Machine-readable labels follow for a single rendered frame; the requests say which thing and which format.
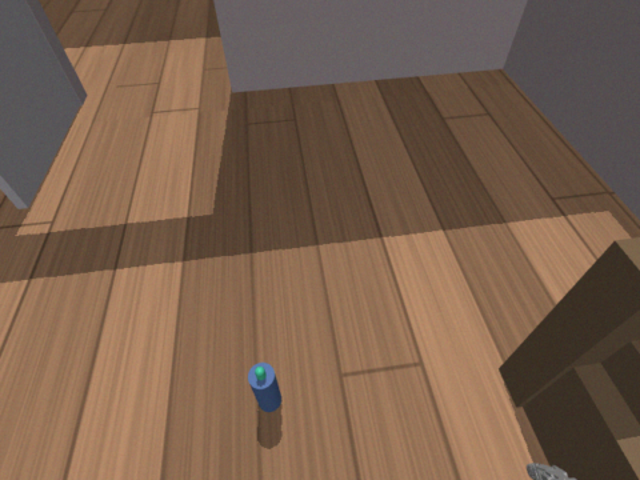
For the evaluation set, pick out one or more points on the right robot hand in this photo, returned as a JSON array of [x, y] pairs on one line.
[[544, 472]]

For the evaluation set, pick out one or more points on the bottle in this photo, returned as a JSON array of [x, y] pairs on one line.
[[264, 384]]

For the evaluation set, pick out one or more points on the sofa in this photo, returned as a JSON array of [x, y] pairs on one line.
[[577, 375]]

